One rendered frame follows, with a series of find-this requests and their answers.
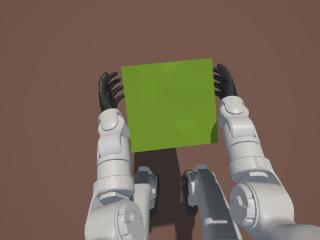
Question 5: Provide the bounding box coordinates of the right robot forearm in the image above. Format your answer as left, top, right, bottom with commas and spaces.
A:
218, 95, 295, 214

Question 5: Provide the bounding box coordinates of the robot right thigh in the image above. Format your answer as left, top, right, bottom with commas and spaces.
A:
188, 169, 243, 240

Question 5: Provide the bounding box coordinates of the carton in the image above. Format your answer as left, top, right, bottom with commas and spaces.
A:
121, 58, 219, 153

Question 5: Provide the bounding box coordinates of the left robot upper arm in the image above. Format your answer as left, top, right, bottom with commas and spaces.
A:
85, 199, 146, 240

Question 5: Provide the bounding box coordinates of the left robot forearm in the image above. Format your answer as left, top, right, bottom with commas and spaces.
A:
84, 108, 135, 240

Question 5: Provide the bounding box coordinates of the robot right hand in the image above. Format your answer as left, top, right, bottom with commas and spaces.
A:
213, 63, 238, 100

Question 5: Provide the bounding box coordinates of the robot left hand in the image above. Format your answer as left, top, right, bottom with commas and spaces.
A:
98, 72, 125, 112

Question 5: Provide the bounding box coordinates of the left robot foot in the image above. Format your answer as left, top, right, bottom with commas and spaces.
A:
149, 173, 160, 218

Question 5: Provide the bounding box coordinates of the right robot upper arm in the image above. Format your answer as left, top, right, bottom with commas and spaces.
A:
229, 181, 320, 240

